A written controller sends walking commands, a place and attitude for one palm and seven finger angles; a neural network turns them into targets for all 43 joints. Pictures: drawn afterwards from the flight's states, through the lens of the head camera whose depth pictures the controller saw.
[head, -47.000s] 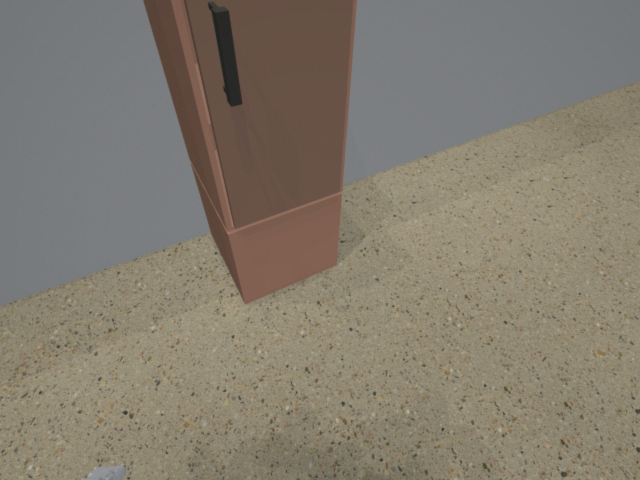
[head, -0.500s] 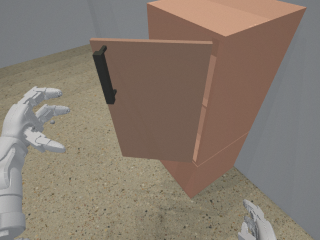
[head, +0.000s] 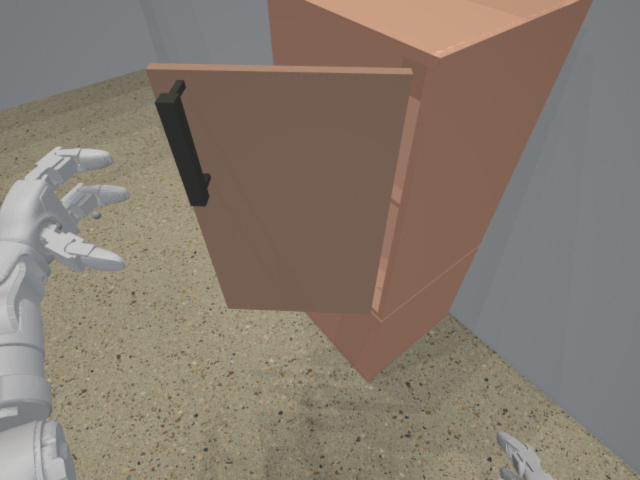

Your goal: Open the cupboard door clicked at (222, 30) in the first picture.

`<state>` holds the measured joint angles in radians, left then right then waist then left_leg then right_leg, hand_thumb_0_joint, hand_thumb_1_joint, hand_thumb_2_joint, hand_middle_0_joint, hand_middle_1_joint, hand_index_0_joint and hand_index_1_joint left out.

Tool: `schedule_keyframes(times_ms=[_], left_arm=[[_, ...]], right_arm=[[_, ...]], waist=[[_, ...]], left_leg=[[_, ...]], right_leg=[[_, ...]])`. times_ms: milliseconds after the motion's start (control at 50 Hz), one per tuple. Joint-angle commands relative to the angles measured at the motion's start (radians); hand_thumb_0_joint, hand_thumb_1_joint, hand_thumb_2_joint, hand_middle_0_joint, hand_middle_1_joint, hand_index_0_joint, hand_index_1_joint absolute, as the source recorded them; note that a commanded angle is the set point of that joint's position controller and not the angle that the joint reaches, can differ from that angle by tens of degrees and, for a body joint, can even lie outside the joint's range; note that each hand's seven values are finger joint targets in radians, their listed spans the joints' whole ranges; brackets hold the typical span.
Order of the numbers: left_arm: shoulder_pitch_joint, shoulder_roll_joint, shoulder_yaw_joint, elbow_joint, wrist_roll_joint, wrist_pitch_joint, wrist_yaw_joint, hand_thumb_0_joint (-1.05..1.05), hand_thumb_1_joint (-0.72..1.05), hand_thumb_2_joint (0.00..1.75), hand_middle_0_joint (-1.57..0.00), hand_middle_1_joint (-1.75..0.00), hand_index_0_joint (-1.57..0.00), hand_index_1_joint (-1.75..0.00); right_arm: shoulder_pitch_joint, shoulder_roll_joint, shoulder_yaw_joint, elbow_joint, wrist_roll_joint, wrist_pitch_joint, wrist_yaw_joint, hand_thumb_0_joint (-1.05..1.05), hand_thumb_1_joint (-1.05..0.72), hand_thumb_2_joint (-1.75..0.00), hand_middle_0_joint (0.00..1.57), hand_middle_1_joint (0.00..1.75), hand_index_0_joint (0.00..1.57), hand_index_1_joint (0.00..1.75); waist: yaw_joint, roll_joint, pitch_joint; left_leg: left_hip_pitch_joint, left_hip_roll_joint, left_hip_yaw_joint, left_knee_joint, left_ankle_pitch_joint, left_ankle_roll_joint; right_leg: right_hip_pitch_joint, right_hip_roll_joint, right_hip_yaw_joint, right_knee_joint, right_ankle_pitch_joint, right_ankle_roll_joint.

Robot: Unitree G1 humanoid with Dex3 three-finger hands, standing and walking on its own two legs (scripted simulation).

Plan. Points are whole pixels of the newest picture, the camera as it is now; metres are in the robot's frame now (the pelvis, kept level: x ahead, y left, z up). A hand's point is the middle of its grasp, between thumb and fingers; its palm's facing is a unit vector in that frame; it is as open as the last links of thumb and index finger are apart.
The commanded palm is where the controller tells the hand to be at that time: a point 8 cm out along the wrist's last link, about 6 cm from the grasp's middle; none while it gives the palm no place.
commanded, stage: move the hooked fingers beside the handle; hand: left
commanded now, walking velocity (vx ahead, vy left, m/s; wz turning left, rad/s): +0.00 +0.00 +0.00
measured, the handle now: (189, 146) +0.52 +0.22 +0.15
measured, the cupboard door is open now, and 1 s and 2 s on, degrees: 49 49 49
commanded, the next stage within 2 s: slide the fingers in behind the handle in 1.80 s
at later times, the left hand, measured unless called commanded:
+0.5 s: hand (117, 182) +0.42 +0.28 +0.16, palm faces +0.05 -1.00 -0.02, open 14.0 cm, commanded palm +0.40 +0.33 +0.16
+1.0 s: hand (120, 157) +0.47 +0.30 +0.16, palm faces +0.03 -1.00 +0.00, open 14.0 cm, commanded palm +0.45 +0.35 +0.15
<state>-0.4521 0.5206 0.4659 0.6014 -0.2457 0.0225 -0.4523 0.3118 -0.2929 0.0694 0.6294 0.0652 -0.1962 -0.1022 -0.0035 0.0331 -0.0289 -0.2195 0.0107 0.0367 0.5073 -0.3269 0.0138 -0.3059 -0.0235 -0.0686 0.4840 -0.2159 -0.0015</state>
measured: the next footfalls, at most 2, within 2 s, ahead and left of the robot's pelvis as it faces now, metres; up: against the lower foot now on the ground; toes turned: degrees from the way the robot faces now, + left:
none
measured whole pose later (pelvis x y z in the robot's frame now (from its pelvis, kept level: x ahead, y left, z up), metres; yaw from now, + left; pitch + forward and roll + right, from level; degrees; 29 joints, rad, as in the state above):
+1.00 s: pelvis +0.01 +0.01 -0.01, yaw -1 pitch +13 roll -1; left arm -0.93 0.81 0.53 1.24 -0.12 -0.16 -0.54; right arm 0.43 -0.32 0.06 0.64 0.04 0.00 -0.07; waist -0.13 0.01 -0.06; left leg -0.47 0.02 0.04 0.62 -0.37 0.02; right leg -0.54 -0.01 -0.06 0.55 -0.23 0.01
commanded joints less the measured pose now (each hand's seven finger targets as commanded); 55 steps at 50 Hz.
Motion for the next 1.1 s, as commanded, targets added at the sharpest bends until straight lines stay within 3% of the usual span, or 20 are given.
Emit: schedule_keyframes(times_ms=[0, 40, 80, 160, 220, 300, 360, 420, 480, 520, 580, 700, 740, 780, 800, 820, 900, 920, 1020, 1080], left_arm=[[-0.452, 0.309, 0.047, -0.207, -0.023, -0.085, -0.004, 0.0, -0.5, 0.3, -0.3, -1.2, -0.3, -1.2], [-0.465, 0.298, 0.034, -0.163, -0.018, -0.087, -0.007, 0.0, -0.5, 0.3, -0.3, -1.2, -0.3, -1.2], [-0.476, 0.335, 0.056, -0.101, -0.014, -0.085, -0.009, 0.0, -0.5, 0.3, -0.3, -1.2, -0.3, -1.2], [-0.552, 0.318, 0.016, -0.074, 0.002, -0.104, -0.014, 0.0, -0.5, 0.3, -0.3, -1.2, -0.3, -1.2], [-0.589, 0.361, 0.042, -0.019, 0.008, -0.121, -0.013, 0.0, -0.5, 0.3, -0.3, -1.2, -0.3, -1.2], [-0.591, 0.345, 0.027, 0.007, 0.011, -0.138, -0.014, 0.0, -0.5, 0.3, -0.3, -1.2, -0.3, -1.2], [-0.61, 0.41, 0.075, 0.119, 0.024, -0.133, -0.009, 0.0, -0.5, 0.3, -0.3, -1.2, -0.3, -1.2], [-0.683, 0.425, 0.057, 0.096, 0.041, -0.163, -0.014, 0.0, -0.5, 0.3, -0.3, -1.2, -0.3, -1.2], [-0.715, 0.457, 0.069, 0.143, 0.041, -0.191, -0.024, 0.0, -0.5, 0.3, -0.3, -1.2, -0.3, -1.2], [-0.744, 0.459, 0.065, 0.175, 0.043, -0.203, -0.039, 0.0, -0.5, 0.3, -0.3, -1.2, -0.3, -1.2], [-0.779, 0.446, 0.033, 0.258, 0.049, -0.205, -0.055, 0.0, -0.5, 0.3, -0.3, -1.2, -0.3, -1.2], [-0.861, 0.547, 0.077, 0.321, 0.071, -0.233, -0.066, 0.0, -0.5, 0.3, -0.3, -1.2, -0.3, -1.2], [-0.857, 0.544, 0.075, 0.318, 0.077, -0.246, -0.071, 0.0, -0.5, 0.3, -0.3, -1.2, -0.3, -1.2], [-0.851, 0.575, 0.098, 0.378, 0.072, -0.244, -0.079, 0.0, -0.5, 0.3, -0.3, -1.2, -0.3, -1.2], [-0.851, 0.589, 0.107, 0.392, 0.075, -0.24, -0.082, 0.0, -0.5, 0.3, -0.3, -1.2, -0.3, -1.2], [-0.869, 0.579, 0.089, 0.38, 0.081, -0.242, -0.085, 0.0, -0.5, 0.3, -0.3, -1.2, -0.3, -1.2], [-0.874, 0.654, 0.131, 0.424, 0.097, -0.239, -0.089, 0.0, -0.5, 0.3, -0.3, -1.2, -0.3, -1.2], [-0.887, 0.634, 0.108, 0.431, 0.101, -0.239, -0.094, 0.0, -0.5, 0.3, -0.3, -1.2, -0.3, -1.2], [-0.856, 0.614, 0.11, 0.392, 0.084, -0.26, -0.113, 0.0, -0.5, 0.3, -0.3, -1.2, -0.3, -1.2], [-0.862, 0.589, 0.093, 0.417, 0.071, -0.25, -0.122, 0.0, -0.5, 0.3, -0.3, -1.2, -0.3, -1.2]], right_arm=[[-0.044, -0.142, -0.059, -0.134, 0.0, -0.049, -0.013, 0.0, -0.9, -0.9, 0.2, 0.3, 0.2, 0.3], [-0.034, -0.143, -0.058, -0.128, 0.0, -0.046, -0.016, 0.0, -0.9, -0.9, 0.2, 0.3, 0.2, 0.3], [-0.02, -0.15, -0.059, -0.117, -0.002, -0.036, -0.014, 0.0, -0.9, -0.9, 0.2, 0.3, 0.2, 0.3], [-0.008, -0.15, -0.059, -0.118, 0.0, -0.026, -0.011, 0.0, -0.9, -0.9, 0.2, 0.3, 0.2, 0.3], [0.013, -0.156, -0.061, -0.112, -0.003, -0.013, -0.008, 0.0, -0.9, -0.9, 0.2, 0.3, 0.2, 0.3], [0.027, -0.157, -0.064, -0.113, -0.004, -0.002, -0.001, 0.0, -0.9, -0.9, 0.2, 0.3, 0.2, 0.3], [0.052, -0.17, -0.067, -0.095, -0.006, 0.017, -0.001, 0.0, -0.9, -0.9, 0.2, 0.3, 0.2, 0.3], [0.062, -0.168, -0.069, -0.101, -0.009, 0.028, 0.002, 0.0, -0.9, -0.9, 0.2, 0.3, 0.2, 0.3], [0.089, -0.178, -0.071, -0.092, -0.011, 0.043, 0.002, 0.0, -0.9, -0.9, 0.2, 0.3, 0.2, 0.3], [0.097, -0.18, -0.072, -0.083, -0.012, 0.048, 0.001, 0.0, -0.9, -0.9, 0.2, 0.3, 0.2, 0.3], [0.119, -0.186, -0.072, -0.068, -0.012, 0.064, 0.0, 0.0, -0.9, -0.9, 0.2, 0.3, 0.2, 0.3], [0.166, -0.2, -0.076, -0.052, -0.019, 0.095, 0.002, 0.0, -0.9, -0.9, 0.2, 0.3, 0.2, 0.3], [0.175, -0.196, -0.08, -0.054, -0.022, 0.105, 0.005, 0.0, -0.9, -0.9, 0.2, 0.3, 0.2, 0.3], [0.192, -0.207, -0.08, -0.05, -0.022, 0.124, 0.007, 0.0, -0.9, -0.9, 0.2, 0.3, 0.2, 0.3], [0.191, -0.207, -0.079, -0.053, -0.02, 0.13, 0.008, 0.0, -0.9, -0.9, 0.2, 0.3, 0.2, 0.3], [0.191, -0.205, -0.08, -0.054, -0.021, 0.135, 0.009, 0.0, -0.9, -0.9, 0.2, 0.3, 0.2, 0.3], [0.213, -0.214, -0.079, -0.058, -0.024, 0.164, 0.014, 0.0, -0.9, -0.9, 0.2, 0.3, 0.2, 0.3], [0.217, -0.213, -0.08, -0.059, -0.023, 0.169, 0.015, 0.0, -0.9, -0.9, 0.2, 0.3, 0.2, 0.3], [0.232, -0.208, -0.087, -0.07, -0.028, 0.19, 0.022, 0.0, -0.9, -0.9, 0.2, 0.3, 0.2, 0.3], [0.232, -0.212, -0.085, -0.071, -0.028, 0.199, 0.023, 0.0, -0.9, -0.9, 0.2, 0.3, 0.2, 0.3]], waist=[[-0.006, 0.051, -0.262], [-0.011, 0.053, -0.252], [-0.011, 0.044, -0.24], [-0.025, 0.056, -0.275], [-0.026, 0.055, -0.287], [-0.024, 0.06, -0.313], [-0.034, 0.005, -0.278], [-0.038, 0.078, -0.317], [-0.052, 0.031, -0.333], [-0.058, 0.066, -0.339], [-0.079, 0.066, -0.3], [-0.09, 0.056, -0.372], [-0.087, 0.105, -0.405], [-0.092, 0.029, -0.39], [-0.09, 0.031, -0.377], [-0.094, 0.08, -0.386], [-0.096, 0.063, -0.38], [-0.108, 0.054, -0.379], [-0.094, 0.115, -0.446], [-0.109, 0.08, -0.396]], left_leg=[[0.051, -0.003, -0.044, -0.062, 0.357, 0.004], [0.041, -0.003, -0.047, -0.064, 0.348, 0.002], [0.025, -0.005, -0.043, -0.06, 0.332, 0.003], [0.026, -0.004, -0.051, -0.052, 0.353, -0.001], [0.015, -0.005, -0.051, -0.043, 0.361, 0.0], [0.03, -0.002, -0.052, -0.03, 0.43, -0.003], [-0.039, -0.005, -0.046, -0.03, 0.357, 0.006], [-0.021, -0.007, -0.043, -0.02, 0.381, 0.004], [-0.033, -0.003, -0.045, -0.009, 0.383, 0.006], [-0.039, -0.006, -0.045, -0.004, 0.381, 0.006], [-0.062, -0.005, -0.041, 0.004, 0.347, 0.009], [-0.098, -0.008, -0.047, 0.028, 0.36, 0.011], [-0.071, -0.007, -0.046, 0.04, 0.4, 0.008], [-0.109, -0.002, -0.046, 0.043, 0.398, 0.01], [-0.127, -0.005, -0.046, 0.043, 0.385, 0.013], [-0.116, -0.007, -0.043, 0.044, 0.383, 0.012], [-0.143, -0.005, -0.046, 0.057, 0.387, 0.013], [-0.149, -0.005, -0.046, 0.057, 0.377, 0.015], [-0.078, 0.003, -0.053, 0.075, 0.465, 0.003], [-0.1, 0.008, -0.056, 0.075, 0.448, 0.001]], right_leg=[[0.135, 0.018, 0.021, -0.02, 0.27, -0.031], [0.12, 0.017, 0.019, -0.019, 0.255, -0.031], [0.118, 0.018, 0.02, -0.022, 0.251, -0.033], [0.104, 0.016, 0.019, -0.009, 0.26, -0.033], [0.107, 0.017, 0.022, -0.003, 0.274, -0.034], [0.106, 0.018, 0.026, 0.008, 0.315, -0.033], [0.096, 0.016, 0.025, 0.01, 0.294, -0.029], [0.102, 0.013, 0.034, 0.019, 0.312, -0.03], [0.102, 0.017, 0.033, 0.026, 0.319, -0.029], [0.091, 0.017, 0.037, 0.031, 0.32, -0.028], [0.041, 0.017, 0.035, 0.029, 0.291, -0.027], [0.054, 0.018, 0.044, 0.052, 0.317, -0.022], [0.045, 0.02, 0.045, 0.058, 0.333, -0.022], [0.053, 0.023, 0.042, 0.063, 0.346, -0.021], [0.048, 0.024, 0.045, 0.063, 0.344, -0.017], [0.033, 0.022, 0.047, 0.063, 0.336, -0.018], [0.02, 0.027, 0.046, 0.069, 0.337, -0.017], [0.011, 0.027, 0.046, 0.068, 0.33, -0.014], [-0.012, 0.035, 0.04, 0.08, 0.336, -0.02], [-0.048, 0.041, 0.031, 0.078, 0.312, -0.022]])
